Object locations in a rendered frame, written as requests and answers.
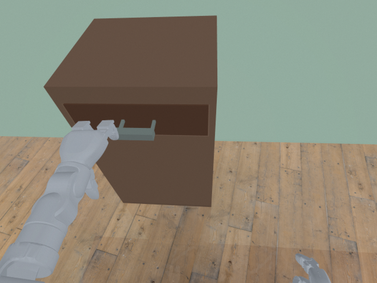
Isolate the left robot forearm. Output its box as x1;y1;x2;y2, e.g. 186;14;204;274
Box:
0;162;91;280

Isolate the left robot hand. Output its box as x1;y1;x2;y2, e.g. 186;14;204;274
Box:
59;120;119;199

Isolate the right robot hand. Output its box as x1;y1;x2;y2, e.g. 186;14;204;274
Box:
290;254;331;283

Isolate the cabinet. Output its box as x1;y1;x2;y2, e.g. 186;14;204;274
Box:
44;15;217;207

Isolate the drawer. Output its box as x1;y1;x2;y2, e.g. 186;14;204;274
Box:
63;103;209;136

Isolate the handle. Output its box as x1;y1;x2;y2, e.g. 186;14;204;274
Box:
116;120;156;141

